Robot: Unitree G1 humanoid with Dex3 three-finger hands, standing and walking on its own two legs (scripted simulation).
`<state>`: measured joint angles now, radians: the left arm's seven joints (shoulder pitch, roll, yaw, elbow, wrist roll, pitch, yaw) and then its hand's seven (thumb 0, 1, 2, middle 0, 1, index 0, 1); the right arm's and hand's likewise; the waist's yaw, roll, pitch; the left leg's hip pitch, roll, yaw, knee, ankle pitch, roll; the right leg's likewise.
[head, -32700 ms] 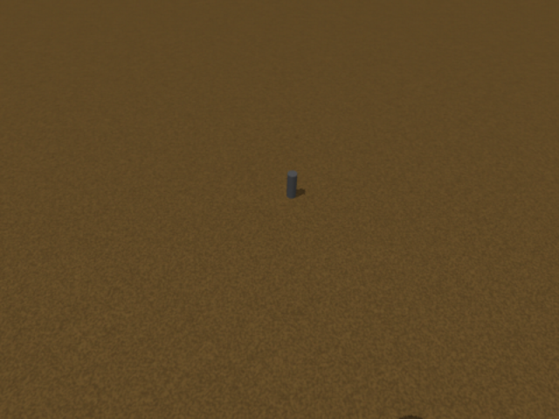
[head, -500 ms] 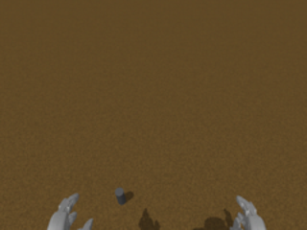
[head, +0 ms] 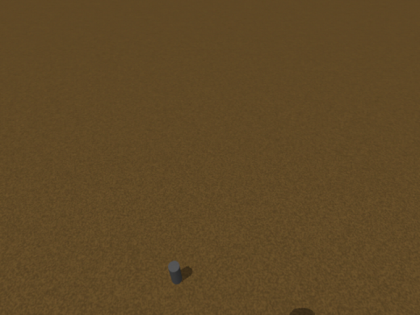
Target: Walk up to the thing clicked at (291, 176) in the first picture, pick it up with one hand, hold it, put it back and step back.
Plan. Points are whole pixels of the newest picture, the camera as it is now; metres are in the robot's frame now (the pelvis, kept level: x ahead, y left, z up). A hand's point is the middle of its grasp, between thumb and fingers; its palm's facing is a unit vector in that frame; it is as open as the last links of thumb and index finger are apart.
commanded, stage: stand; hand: left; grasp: from the side
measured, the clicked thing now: (175, 272) +0.46 +0.17 -0.69
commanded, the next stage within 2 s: step back in 1.60 s
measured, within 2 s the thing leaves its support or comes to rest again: neither
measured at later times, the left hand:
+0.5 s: hand out of the picture +0.03 +0.24 -0.14, palm faces +0.00 -0.94 -0.35, open 7.4 cm
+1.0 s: hand out of the picture +0.07 +0.23 -0.14, palm faces +0.00 -0.94 -0.35, open 7.4 cm
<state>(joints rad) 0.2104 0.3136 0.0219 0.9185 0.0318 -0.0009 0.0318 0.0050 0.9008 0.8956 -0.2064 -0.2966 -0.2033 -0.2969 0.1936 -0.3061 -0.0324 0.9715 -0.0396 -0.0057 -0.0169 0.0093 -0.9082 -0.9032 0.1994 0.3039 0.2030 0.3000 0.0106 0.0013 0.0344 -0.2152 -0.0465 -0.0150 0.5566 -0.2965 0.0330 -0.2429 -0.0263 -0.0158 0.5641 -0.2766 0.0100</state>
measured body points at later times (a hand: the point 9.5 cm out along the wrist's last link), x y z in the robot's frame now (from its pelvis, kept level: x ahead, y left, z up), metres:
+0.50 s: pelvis -0.01 +0.00 +0.01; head -0.02 -0.01 +0.46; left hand +0.03 +0.29 -0.12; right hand +0.05 -0.29 -0.13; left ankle +0.00 +0.10 -0.73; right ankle +0.02 -0.13 -0.73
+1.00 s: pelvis +0.00 -0.01 +0.02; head +0.00 -0.02 +0.47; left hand +0.07 +0.28 -0.11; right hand +0.07 -0.30 -0.12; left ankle +0.00 +0.10 -0.73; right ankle +0.02 -0.13 -0.73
